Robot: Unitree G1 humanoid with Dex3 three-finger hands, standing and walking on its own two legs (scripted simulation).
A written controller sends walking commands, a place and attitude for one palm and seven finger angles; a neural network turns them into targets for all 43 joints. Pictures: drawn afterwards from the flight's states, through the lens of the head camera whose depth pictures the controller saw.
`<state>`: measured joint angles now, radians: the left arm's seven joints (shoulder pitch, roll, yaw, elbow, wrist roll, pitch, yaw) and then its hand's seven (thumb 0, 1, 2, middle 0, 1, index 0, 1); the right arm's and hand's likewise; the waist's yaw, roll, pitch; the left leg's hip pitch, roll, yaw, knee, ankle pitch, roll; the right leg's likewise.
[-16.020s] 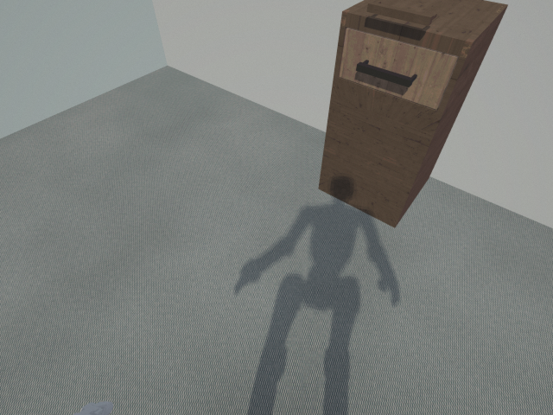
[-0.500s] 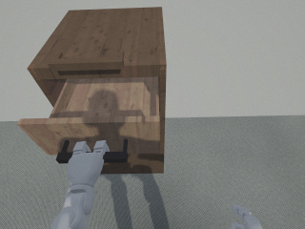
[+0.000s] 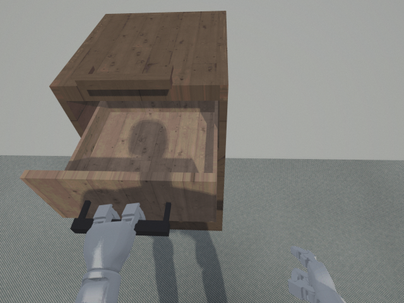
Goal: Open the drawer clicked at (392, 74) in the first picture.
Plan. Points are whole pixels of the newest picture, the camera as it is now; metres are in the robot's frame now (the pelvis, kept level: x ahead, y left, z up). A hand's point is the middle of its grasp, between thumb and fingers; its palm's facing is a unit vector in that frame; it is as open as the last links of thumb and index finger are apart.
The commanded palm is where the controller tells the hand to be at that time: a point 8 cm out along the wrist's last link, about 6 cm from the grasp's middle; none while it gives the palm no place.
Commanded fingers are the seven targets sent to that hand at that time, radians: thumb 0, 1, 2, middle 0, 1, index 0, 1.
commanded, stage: pull the drawer open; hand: left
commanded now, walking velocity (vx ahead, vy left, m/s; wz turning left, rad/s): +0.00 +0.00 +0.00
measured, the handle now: (124, 216) +0.29 +0.20 +0.00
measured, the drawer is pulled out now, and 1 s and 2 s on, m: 0.24 0.30 0.30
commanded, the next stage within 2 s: open the thumb to release the handle in 0.72 s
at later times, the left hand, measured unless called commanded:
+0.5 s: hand (114, 282) +0.17 +0.18 -0.02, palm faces +0.01 -0.13 -0.99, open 6.0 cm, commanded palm +0.12 +0.19 +0.03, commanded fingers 0.00 0.90 0.90 -0.40 -1.35 -0.40 -1.35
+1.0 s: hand (104, 279) +0.17 +0.20 -0.02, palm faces +0.03 -0.09 -1.00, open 6.3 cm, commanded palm +0.14 +0.20 +0.03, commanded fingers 0.00 0.20 0.60 -0.35 -1.27 -0.35 -1.27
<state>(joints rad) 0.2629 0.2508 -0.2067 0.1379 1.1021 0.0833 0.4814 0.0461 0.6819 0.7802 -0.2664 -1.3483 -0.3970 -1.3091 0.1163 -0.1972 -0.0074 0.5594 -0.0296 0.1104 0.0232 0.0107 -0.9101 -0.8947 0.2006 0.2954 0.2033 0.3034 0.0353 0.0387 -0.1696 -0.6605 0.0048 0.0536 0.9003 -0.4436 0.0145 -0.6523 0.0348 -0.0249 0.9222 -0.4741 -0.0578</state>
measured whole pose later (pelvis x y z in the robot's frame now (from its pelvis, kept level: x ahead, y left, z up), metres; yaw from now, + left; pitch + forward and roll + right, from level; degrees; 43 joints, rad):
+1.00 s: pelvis +0.00 -0.01 -0.03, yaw +1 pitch +15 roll +2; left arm 0.54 0.30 -0.11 -0.09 1.08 0.00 0.55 0.02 0.62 0.76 -0.33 -1.32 -0.38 -1.31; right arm 0.15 -0.25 -0.03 0.51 -0.06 0.10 0.05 0.01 -0.91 -0.90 0.20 0.30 0.20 0.30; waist 0.06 0.05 -0.19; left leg -0.81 0.00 0.04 1.05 -0.51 0.00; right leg -0.80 0.03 -0.04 1.09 -0.55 -0.07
